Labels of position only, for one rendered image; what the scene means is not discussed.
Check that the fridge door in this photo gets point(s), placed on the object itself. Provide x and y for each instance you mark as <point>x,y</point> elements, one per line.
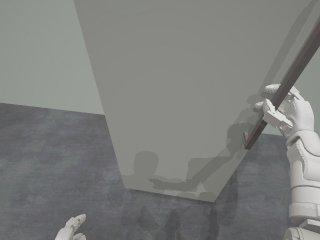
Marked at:
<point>178,81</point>

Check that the robot left hand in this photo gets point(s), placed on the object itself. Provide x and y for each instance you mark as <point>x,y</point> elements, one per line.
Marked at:
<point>67,233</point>

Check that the right robot upper arm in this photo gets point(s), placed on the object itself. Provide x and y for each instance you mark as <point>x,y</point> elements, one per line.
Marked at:
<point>297,233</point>

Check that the right robot forearm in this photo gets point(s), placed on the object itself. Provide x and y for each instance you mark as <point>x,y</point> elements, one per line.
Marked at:
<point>303,153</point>

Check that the robot right hand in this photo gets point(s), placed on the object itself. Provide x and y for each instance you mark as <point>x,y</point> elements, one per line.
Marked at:
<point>298,116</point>

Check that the handle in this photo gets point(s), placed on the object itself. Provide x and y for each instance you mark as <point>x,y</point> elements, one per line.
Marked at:
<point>309,49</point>

